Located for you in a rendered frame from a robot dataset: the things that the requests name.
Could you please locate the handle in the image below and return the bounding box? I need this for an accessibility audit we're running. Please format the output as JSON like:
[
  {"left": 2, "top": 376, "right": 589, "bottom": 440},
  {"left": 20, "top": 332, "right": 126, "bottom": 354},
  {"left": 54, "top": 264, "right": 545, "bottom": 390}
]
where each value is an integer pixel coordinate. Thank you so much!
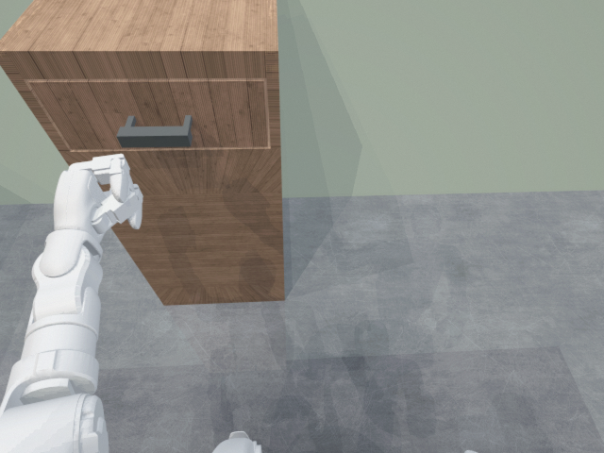
[{"left": 116, "top": 115, "right": 193, "bottom": 148}]

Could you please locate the left robot hand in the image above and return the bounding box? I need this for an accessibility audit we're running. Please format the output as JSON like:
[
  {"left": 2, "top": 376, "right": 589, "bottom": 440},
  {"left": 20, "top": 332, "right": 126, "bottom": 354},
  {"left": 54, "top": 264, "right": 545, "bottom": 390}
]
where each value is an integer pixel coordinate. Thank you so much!
[{"left": 54, "top": 154, "right": 143, "bottom": 243}]

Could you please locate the robot left shin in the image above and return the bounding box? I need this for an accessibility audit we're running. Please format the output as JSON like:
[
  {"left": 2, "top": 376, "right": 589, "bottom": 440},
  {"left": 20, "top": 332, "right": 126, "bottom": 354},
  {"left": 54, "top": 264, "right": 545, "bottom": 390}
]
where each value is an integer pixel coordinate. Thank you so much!
[{"left": 229, "top": 431, "right": 249, "bottom": 439}]

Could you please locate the left robot forearm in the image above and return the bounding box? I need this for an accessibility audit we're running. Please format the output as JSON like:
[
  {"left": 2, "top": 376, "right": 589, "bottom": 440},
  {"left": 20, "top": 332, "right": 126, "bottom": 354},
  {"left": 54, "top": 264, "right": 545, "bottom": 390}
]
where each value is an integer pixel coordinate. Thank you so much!
[{"left": 0, "top": 229, "right": 103, "bottom": 417}]

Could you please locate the cabinet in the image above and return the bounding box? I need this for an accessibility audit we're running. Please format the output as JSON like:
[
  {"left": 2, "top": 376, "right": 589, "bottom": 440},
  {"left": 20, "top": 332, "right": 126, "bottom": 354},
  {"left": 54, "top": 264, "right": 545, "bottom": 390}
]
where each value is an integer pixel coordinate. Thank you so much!
[{"left": 0, "top": 0, "right": 285, "bottom": 306}]

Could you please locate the robot left upper arm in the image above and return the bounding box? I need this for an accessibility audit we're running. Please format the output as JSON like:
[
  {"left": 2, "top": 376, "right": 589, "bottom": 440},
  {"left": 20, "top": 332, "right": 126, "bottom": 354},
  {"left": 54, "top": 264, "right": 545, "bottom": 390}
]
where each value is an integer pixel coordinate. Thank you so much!
[{"left": 0, "top": 393, "right": 109, "bottom": 453}]

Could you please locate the drawer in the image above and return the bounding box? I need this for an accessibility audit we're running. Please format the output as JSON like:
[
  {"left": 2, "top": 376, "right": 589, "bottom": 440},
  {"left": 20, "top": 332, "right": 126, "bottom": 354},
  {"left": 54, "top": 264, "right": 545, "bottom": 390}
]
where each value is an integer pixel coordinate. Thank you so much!
[{"left": 28, "top": 78, "right": 268, "bottom": 150}]

